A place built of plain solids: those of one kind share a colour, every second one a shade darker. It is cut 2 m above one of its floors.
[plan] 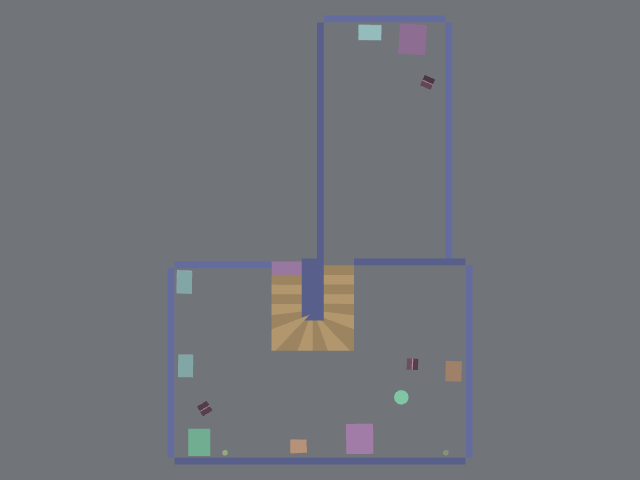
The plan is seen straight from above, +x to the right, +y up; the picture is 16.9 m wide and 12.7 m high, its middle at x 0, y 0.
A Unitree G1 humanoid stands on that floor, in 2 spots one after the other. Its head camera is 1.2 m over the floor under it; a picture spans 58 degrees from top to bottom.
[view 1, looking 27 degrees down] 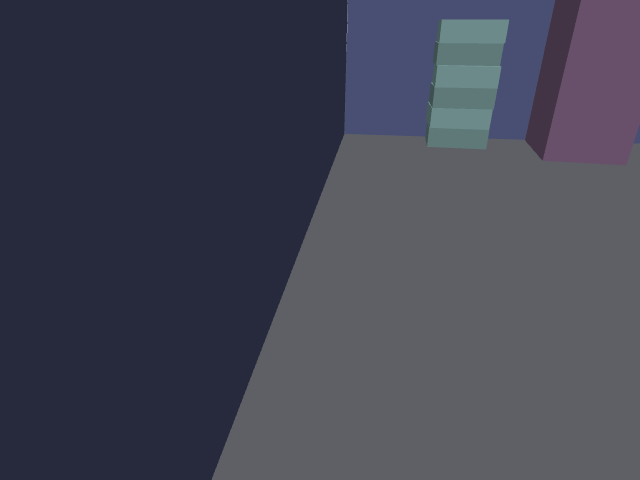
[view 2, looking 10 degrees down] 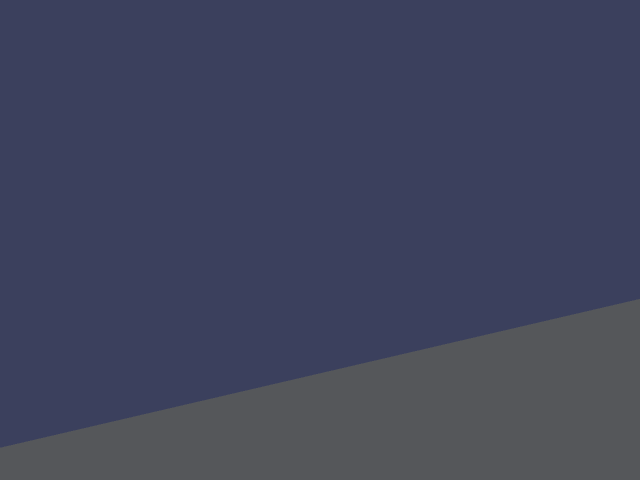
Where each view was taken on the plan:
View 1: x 0.53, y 0.66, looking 98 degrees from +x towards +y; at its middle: ground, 2.64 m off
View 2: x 2.20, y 1.08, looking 154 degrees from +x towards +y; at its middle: wall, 2.38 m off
